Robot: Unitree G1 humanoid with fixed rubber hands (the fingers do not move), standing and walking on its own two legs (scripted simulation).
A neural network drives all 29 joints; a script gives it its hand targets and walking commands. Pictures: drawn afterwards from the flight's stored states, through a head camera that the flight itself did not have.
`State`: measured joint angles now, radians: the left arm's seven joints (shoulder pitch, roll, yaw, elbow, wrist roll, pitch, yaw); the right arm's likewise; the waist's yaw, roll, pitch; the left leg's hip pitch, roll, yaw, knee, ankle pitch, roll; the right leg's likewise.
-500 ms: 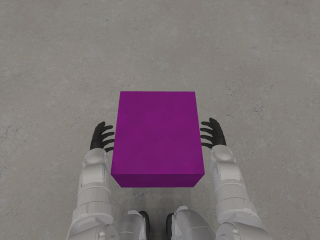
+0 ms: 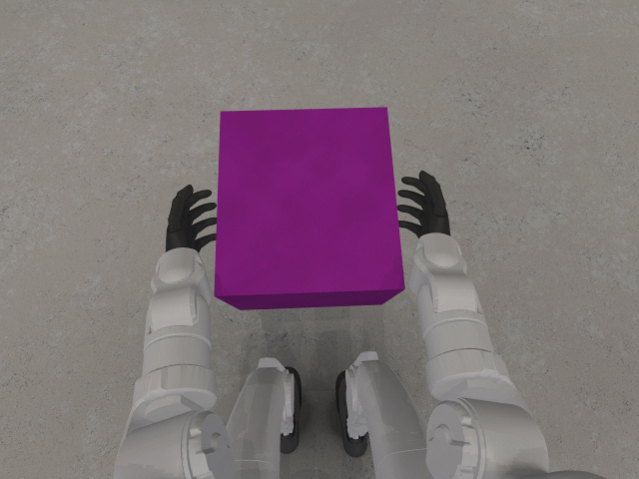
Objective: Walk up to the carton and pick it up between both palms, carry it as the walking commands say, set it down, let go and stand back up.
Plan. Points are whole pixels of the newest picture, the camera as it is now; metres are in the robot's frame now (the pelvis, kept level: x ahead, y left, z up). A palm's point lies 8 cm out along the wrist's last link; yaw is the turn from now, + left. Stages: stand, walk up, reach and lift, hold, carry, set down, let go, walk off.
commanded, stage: set down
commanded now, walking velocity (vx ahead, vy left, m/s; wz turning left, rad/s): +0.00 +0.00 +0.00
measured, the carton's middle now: (308, 216) +0.46 +0.01 -0.15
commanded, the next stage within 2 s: none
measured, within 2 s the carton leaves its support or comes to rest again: neither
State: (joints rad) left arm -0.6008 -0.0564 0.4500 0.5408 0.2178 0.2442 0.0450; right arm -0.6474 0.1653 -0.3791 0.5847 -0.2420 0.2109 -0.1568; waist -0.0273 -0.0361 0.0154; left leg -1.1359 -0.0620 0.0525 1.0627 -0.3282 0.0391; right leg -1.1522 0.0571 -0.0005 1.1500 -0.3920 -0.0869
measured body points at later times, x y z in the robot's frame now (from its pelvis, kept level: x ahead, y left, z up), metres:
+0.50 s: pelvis +0.01 +0.02 -0.06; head +0.25 +0.01 +0.32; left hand +0.43 +0.18 -0.17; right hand +0.43 -0.14 -0.16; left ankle +0.09 +0.11 -0.64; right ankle +0.07 -0.06 -0.64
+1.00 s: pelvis -0.02 +0.01 -0.14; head +0.26 -0.01 +0.21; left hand +0.47 +0.17 -0.24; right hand +0.45 -0.16 -0.24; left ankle +0.09 +0.11 -0.64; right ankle +0.07 -0.06 -0.64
